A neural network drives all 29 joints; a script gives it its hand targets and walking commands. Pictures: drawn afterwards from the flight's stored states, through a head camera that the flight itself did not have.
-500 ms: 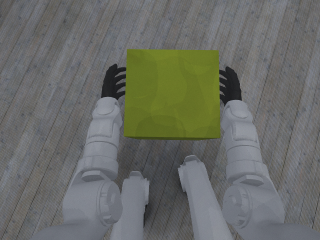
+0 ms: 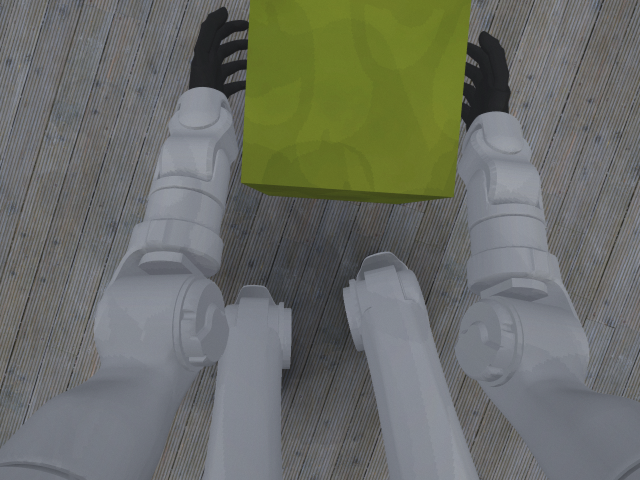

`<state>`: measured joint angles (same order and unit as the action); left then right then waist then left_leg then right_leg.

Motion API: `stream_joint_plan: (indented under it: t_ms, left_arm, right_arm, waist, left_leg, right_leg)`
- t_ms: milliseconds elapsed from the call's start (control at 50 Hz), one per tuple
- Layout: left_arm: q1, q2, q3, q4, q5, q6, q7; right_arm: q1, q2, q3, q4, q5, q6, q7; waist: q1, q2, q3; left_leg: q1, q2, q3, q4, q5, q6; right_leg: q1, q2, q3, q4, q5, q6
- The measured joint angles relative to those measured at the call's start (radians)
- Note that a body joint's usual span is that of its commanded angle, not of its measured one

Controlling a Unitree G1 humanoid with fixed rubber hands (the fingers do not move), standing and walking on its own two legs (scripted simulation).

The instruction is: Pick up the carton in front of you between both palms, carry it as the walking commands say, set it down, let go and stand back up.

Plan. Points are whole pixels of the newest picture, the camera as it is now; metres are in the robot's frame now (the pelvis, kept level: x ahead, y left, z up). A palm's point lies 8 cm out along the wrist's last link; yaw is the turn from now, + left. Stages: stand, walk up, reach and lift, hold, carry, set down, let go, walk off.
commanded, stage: set down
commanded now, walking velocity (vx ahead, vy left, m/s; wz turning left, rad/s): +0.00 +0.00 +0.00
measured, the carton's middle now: (344, 118) +0.49 -0.11 -0.20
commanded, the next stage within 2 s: none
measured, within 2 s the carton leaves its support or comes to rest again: rests again in 1.02 s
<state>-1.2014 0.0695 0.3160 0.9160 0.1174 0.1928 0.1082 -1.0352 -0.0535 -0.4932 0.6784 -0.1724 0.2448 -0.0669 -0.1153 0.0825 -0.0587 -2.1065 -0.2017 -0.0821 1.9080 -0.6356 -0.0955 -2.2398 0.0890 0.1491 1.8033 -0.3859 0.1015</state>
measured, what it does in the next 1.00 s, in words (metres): lowers itself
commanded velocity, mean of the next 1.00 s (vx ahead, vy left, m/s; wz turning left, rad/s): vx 0.00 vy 0.00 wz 0.00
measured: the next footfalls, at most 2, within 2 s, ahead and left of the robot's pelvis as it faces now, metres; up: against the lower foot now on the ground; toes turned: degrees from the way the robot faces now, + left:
none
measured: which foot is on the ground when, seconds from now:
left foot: down 0.00-1.00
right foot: down 0.00-1.00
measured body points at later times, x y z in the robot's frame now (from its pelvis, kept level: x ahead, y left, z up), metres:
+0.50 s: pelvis +0.00 +0.01 -0.05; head +0.35 -0.02 +0.22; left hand +0.56 +0.02 -0.22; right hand +0.46 -0.27 -0.22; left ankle +0.08 +0.13 -0.42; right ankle +0.14 -0.14 -0.42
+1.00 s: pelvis +0.00 +0.01 -0.06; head +0.36 -0.02 +0.20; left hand +0.55 +0.03 -0.25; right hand +0.46 -0.27 -0.25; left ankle +0.08 +0.13 -0.42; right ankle +0.14 -0.14 -0.42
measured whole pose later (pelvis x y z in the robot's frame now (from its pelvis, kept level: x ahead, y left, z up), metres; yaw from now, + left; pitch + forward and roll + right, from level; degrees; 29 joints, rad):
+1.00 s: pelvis +0.00 +0.01 -0.06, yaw +0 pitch +43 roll -2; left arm -1.45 0.17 0.14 1.14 0.08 0.15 0.13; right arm -1.23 -0.20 -0.52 0.95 -0.13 0.16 0.00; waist -0.17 0.08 0.21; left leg -2.25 -0.21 -0.07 2.14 -0.64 -0.07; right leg -2.33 -0.01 0.09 2.01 -0.44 0.10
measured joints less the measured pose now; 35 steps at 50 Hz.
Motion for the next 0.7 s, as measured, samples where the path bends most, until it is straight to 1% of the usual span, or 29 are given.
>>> stream_joint_plan:
  t_ms: [160, 220, 320, 420, 500, 580, 700]
  left_arm:
    - [-0.114, 0.040, -0.037, 0.060, -0.015, 0.003, 0.017]
    - [-0.154, 0.045, -0.061, 0.083, -0.023, 0.007, 0.030]
    - [-0.177, 0.062, -0.122, 0.095, -0.034, 0.015, 0.045]
    - [-0.186, 0.067, -0.153, 0.090, -0.039, 0.010, 0.059]
    - [-0.187, 0.061, -0.147, 0.104, -0.032, 0.008, 0.062]
    - [-0.205, 0.058, -0.144, 0.133, -0.027, 0.003, 0.063]
    - [-0.233, 0.068, -0.147, 0.173, -0.027, -0.010, 0.060]
  right_arm:
    - [-0.089, -0.037, -0.014, 0.040, 0.011, -0.001, 0.000]
    - [-0.105, -0.056, -0.022, 0.056, 0.028, -0.008, 0.006]
    - [-0.118, -0.058, -0.051, 0.080, 0.039, -0.021, 0.014]
    - [-0.136, -0.062, -0.078, 0.100, 0.042, -0.031, 0.026]
    - [-0.138, -0.065, -0.092, 0.119, 0.024, -0.033, 0.039]
    - [-0.134, -0.074, -0.092, 0.132, 0.011, -0.037, 0.052]
    - [-0.146, -0.094, -0.073, 0.164, 0.012, -0.044, 0.062]
  waist:
    - [-0.021, 0.006, 0.085]
    - [-0.039, 0.000, 0.144]
    - [-0.053, -0.020, 0.167]
    - [-0.054, -0.025, 0.177]
    - [-0.053, -0.009, 0.171]
    - [-0.052, 0.003, 0.178]
    - [-0.052, 0.007, 0.209]
  left_leg:
    - [-0.096, -0.020, 0.001, 0.095, 0.000, -0.007]
    - [-0.099, -0.040, -0.002, 0.125, -0.001, -0.009]
    - [-0.126, -0.051, -0.018, 0.156, -0.004, -0.017]
    - [-0.145, -0.049, -0.023, 0.175, -0.005, -0.010]
    - [-0.155, -0.044, -0.014, 0.180, -0.006, 0.003]
    - [-0.159, -0.040, -0.004, 0.180, -0.001, 0.015]
    - [-0.154, -0.034, 0.003, 0.190, 0.002, 0.022]
  right_leg:
    - [-0.088, 0.001, -0.001, 0.084, 0.003, 0.013]
    - [-0.084, -0.023, -0.008, 0.119, -0.011, 0.011]
    - [-0.100, -0.050, -0.033, 0.146, -0.027, 0.001]
    - [-0.108, -0.062, -0.047, 0.155, -0.033, 0.002]
    - [-0.110, -0.068, -0.046, 0.156, -0.039, 0.008]
    - [-0.109, -0.075, -0.044, 0.156, -0.040, 0.011]
    - [-0.101, -0.084, -0.046, 0.165, -0.040, 0.009]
